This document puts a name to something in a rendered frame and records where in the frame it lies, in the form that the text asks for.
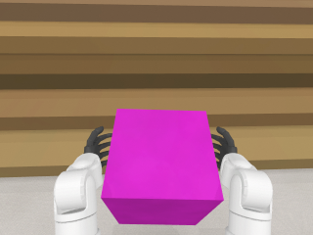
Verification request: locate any robot left hand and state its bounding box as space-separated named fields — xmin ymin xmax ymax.
xmin=83 ymin=126 xmax=112 ymax=167

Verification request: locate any robot right hand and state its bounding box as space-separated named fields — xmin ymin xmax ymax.
xmin=210 ymin=126 xmax=238 ymax=169

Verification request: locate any carton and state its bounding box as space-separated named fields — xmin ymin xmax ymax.
xmin=101 ymin=109 xmax=224 ymax=225

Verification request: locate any left robot forearm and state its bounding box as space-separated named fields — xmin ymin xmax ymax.
xmin=53 ymin=153 xmax=103 ymax=235

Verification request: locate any right robot forearm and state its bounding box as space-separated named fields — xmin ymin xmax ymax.
xmin=220 ymin=153 xmax=273 ymax=235

